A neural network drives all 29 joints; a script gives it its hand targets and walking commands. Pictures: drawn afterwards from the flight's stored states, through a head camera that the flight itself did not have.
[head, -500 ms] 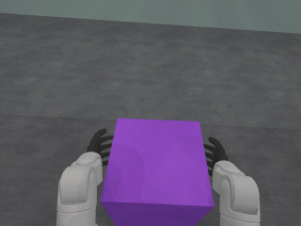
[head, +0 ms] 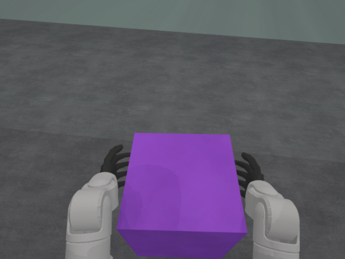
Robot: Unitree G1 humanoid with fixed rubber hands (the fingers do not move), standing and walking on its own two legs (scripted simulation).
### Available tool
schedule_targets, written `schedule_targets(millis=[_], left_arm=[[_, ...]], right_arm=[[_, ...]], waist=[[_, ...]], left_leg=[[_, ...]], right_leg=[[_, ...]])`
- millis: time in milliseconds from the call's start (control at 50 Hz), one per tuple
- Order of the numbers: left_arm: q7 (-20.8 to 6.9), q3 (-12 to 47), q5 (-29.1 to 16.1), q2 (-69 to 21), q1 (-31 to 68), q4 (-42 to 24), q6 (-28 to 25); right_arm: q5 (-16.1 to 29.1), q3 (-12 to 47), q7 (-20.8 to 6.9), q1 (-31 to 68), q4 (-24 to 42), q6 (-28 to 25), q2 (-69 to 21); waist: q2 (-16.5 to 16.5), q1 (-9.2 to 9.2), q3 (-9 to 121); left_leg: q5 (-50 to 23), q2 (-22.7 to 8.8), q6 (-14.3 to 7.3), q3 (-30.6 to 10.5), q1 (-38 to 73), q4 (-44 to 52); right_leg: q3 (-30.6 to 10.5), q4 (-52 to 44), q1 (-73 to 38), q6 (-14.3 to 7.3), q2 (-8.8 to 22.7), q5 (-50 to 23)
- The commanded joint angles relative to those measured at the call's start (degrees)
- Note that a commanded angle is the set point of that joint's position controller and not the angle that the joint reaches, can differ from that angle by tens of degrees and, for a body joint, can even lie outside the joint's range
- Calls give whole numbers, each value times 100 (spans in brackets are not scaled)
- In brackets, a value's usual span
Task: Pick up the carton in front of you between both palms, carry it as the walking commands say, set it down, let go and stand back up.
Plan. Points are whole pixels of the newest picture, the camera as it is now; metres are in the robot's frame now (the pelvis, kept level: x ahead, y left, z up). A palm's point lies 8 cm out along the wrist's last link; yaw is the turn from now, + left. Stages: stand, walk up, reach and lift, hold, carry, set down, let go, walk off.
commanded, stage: carry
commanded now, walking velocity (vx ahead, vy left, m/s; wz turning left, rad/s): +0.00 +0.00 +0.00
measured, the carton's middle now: (180, 199) +0.27 +0.00 +0.00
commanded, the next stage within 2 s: hold in 1.96 s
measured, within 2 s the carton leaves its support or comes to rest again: neither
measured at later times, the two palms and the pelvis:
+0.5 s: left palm (95, 193) +0.24 +0.17 +0.08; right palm (243, 201) +0.24 -0.13 +0.07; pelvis -0.02 +0.02 -0.01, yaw +1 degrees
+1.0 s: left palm (90, 223) +0.19 +0.18 +0.05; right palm (241, 231) +0.20 -0.12 +0.04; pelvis -0.07 +0.02 -0.01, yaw +1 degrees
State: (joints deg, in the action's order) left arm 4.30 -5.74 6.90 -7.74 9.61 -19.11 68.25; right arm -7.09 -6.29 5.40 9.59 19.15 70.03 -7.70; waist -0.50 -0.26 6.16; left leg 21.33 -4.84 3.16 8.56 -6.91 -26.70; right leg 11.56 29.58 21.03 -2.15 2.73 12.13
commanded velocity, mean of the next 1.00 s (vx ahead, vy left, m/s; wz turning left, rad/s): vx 0.00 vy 0.00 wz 0.00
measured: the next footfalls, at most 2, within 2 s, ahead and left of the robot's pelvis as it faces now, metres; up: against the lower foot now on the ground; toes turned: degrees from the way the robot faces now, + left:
none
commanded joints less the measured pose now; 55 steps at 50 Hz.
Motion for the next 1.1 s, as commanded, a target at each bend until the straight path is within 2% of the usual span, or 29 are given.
schedule_targets(millis=[0,60,100,140,180,220,240,300,340,380,520,680,860,1080], left_arm=[[-1364,4110,-2351,-5355,2256,-335,71],[-1365,4126,-2346,-5310,2231,-341,81],[-1372,4138,-2343,-5300,2267,-342,92],[-1384,4138,-2346,-5285,2287,-318,108],[-1396,4128,-2338,-5275,2280,-278,119],[-1397,4103,-2319,-5284,2272,-228,120],[-1393,4085,-2307,-5285,2258,-197,121],[-1371,4037,-2256,-5262,2177,-99,127],[-1368,4035,-2243,-5268,2207,-81,131],[-1377,4058,-2269,-5293,2297,-111,131],[-1463,4156,-2259,-5480,2213,-11,0],[-1504,4110,-1996,-5309,2188,338,-486],[-1500,3606,-1485,-4941,2023,1012,-1190],[-1529,2641,-708,-4882,2451,2367,-2535]], right_arm=[[2445,4117,-1519,2542,558,-81,-5210],[2426,4090,-1533,2467,557,-84,-5163],[2425,4088,-1542,2494,569,-84,-5152],[2428,4095,-1545,2534,570,-77,-5134],[2437,4113,-1547,2562,562,-66,-5120],[2464,4139,-1554,2634,565,-50,-5113],[2476,4146,-1559,2666,555,-40,-5103],[2477,4126,-1576,2624,457,-23,-5060],[2467,4106,-1585,2613,408,-27,-5069],[2462,4097,-1588,2663,405,-39,-5099],[2357,4185,-1617,2557,294,-180,-5290],[2101,4218,-1634,2567,-68,-671,-5152],[1618,3761,-1623,2411,-761,-1406,-4815],[868,2869,-1636,2822,-2036,-2756,-4767]], waist=[[50,30,1979],[-315,46,1816],[-365,60,1667],[-214,60,1638],[-3,60,1680],[122,60,1618],[111,53,1568],[-204,47,1502],[-338,53,1436],[-337,55,1422],[-26,52,1358],[30,46,1029],[2,42,906],[58,45,965]], left_leg=[[-3581,-237,1,-82,186,71],[-4796,-433,-47,-82,578,-233],[-4976,-473,-65,-68,516,-313],[-4615,-427,-42,-40,198,-377],[-3799,-343,-13,-45,-99,-315],[-3205,-309,-21,-86,-141,-11],[-3333,-332,-42,-100,-40,69],[-4576,-548,-117,-122,424,-134],[-4924,-644,-164,-122,421,-209],[-4671,-644,-198,-87,249,-268],[-2653,-486,-268,-49,-181,-168],[-1450,-477,-341,-175,-506,165],[-884,-473,-380,-254,-746,334],[-548,-436,-437,-313,-867,350]], right_leg=[[-571,362,-1795,-140,602,-4665],[-338,360,-1154,13,393,-3388],[-247,218,-1107,78,314,-3017],[-301,247,-1434,38,394,-3532],[-450,315,-1744,-67,572,-4323],[-538,314,-1753,-103,661,-4439],[-524,328,-1630,-75,641,-4157],[-344,439,-1017,71,489,-2886],[-284,473,-873,124,443,-2418],[-323,489,-957,111,501,-2457],[-471,331,-1101,48,683,-2464],[-557,3,-1004,91,711,-1662],[-593,-183,-939,120,726,-1214],[-618,-265,-910,143,732,-1066]])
